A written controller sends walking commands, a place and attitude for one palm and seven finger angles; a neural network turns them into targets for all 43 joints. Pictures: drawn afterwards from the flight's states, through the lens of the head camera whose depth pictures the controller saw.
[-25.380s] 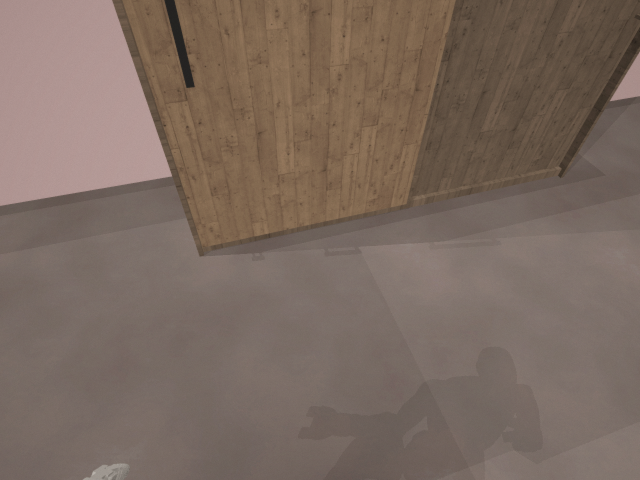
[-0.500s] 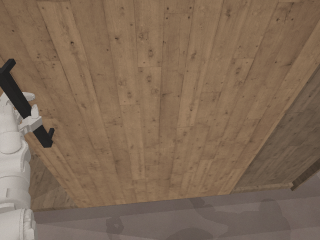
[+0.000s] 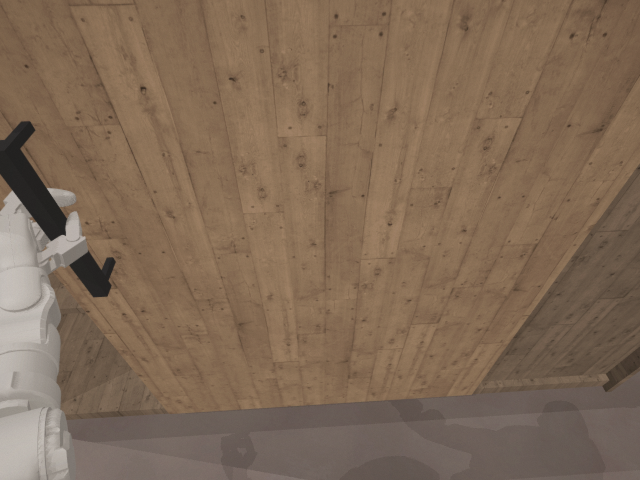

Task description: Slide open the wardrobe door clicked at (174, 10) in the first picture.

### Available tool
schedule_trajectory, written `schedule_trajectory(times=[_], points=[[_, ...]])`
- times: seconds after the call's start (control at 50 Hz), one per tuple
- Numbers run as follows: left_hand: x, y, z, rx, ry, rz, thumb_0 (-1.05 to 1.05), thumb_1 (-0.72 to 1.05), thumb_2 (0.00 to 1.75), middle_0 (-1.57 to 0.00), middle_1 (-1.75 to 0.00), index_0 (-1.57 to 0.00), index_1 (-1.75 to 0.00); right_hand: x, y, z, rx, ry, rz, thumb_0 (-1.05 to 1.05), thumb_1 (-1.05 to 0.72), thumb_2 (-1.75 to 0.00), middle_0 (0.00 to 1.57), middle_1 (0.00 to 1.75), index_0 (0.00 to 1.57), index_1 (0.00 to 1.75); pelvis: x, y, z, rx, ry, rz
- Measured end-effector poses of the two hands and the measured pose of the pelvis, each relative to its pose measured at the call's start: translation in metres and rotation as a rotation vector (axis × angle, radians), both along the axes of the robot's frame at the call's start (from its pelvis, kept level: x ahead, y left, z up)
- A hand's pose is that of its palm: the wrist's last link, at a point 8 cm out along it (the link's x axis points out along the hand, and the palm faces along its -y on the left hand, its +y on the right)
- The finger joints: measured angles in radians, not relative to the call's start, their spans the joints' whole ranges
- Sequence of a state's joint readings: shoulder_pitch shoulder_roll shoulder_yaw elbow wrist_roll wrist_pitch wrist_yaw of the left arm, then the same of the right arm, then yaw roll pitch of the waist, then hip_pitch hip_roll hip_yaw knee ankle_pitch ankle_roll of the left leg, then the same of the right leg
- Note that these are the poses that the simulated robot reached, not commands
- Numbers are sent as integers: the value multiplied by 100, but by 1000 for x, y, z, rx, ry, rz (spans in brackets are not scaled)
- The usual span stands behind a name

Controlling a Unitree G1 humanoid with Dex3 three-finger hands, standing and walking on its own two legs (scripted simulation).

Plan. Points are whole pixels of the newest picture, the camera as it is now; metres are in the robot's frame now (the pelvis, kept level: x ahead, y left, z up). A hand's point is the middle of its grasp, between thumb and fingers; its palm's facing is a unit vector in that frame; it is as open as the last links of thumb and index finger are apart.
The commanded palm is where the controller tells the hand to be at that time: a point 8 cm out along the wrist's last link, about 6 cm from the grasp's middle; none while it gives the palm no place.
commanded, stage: stop walking and hold the door there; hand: left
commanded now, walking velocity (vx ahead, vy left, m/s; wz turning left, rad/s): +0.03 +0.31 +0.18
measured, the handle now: (67, 220) +0.40 +0.37 +0.11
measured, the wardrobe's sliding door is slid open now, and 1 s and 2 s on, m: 0.44 0.44 0.43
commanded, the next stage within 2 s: loosen the grip on the handle in 1.10 s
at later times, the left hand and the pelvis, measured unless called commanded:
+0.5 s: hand (78, 246) +0.37 +0.34 +0.10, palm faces +0.38 -0.90 -0.19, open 5.6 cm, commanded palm +0.33 +0.37 +0.10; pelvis -0.05 +0.08 -0.01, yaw +3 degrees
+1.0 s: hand (78, 246) +0.36 +0.34 +0.11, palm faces +0.38 -0.90 -0.20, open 5.7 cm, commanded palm +0.33 +0.36 +0.10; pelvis -0.05 +0.07 +0.00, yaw +2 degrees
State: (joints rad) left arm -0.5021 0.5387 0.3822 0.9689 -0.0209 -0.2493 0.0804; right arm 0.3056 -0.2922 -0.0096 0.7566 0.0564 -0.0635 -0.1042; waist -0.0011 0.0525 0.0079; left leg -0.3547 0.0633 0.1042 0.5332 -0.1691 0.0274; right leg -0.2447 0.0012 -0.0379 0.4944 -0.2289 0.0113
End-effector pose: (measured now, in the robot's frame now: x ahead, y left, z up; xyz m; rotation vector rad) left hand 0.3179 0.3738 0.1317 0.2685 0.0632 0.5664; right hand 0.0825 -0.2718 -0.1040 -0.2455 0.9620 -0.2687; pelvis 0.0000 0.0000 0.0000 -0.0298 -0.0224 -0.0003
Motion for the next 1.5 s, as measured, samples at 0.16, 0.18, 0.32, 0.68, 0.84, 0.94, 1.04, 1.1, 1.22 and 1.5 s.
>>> schedule_trajectory(times=[0.16,0.18,0.32,0.68,0.84,0.94,1.04,1.1,1.22,1.5], points=[[6,5,-11,1,16,-56,-17,64,85,-43,-138,-44,-140,19,14,0,-19,28,34,1,-90,-90,20,30,20,30,2,26,1,37,5,37],[7,7,-12,2,6,-69,-17,64,84,-44,-138,-44,-140,22,18,1,-28,29,45,1,-90,-90,20,30,20,30,1,31,0,43,6,49],[10,15,-19,9,-73,-172,-16,66,83,-45,-139,-43,-140,45,67,1,-39,-28,89,1,-90,-90,20,30,20,29,-21,69,-9,54,-4,66],[6,11,-16,-51,-28,-178,-11,74,78,-45,-140,-32,-140,-3,140,-19,121,40,192,1,-90,-90,21,30,20,30,-59,78,-4,0,16,55],[7,11,-16,-93,-33,-192,-10,74,79,-45,-140,-33,-140,-17,99,2,-20,37,121,1,-90,-90,20,30,20,30,-54,83,-3,14,10,43],[6,9,-15,-88,-9,-172,-9,75,78,-45,-140,-30,-140,-17,88,5,-29,22,111,1,-90,-90,20,30,20,30,-54,78,-1,6,10,38],[5,7,-13,-84,10,-160,-9,75,79,-45,-140,-29,-140,-16,87,3,-4,21,100,1,-90,-90,20,30,20,30,-49,73,1,7,18,35],[5,8,-13,-83,14,-158,-9,75,79,-45,-140,-30,-140,-13,89,2,7,20,91,1,-90,-90,20,30,20,30,-46,72,1,11,18,34],[6,11,-12,-83,20,-174,-9,72,79,-45,-140,-31,-140,-5,94,3,28,-3,82,1,-90,-90,20,30,20,30,-42,74,0,15,16,21],[-4,20,-3,-100,11,-173,-2,-1,47,-34,-132,-38,-137,-43,76,9,-3,-21,93,1,-90,-90,20,30,20,30,-69,73,-9,11,90,63]])
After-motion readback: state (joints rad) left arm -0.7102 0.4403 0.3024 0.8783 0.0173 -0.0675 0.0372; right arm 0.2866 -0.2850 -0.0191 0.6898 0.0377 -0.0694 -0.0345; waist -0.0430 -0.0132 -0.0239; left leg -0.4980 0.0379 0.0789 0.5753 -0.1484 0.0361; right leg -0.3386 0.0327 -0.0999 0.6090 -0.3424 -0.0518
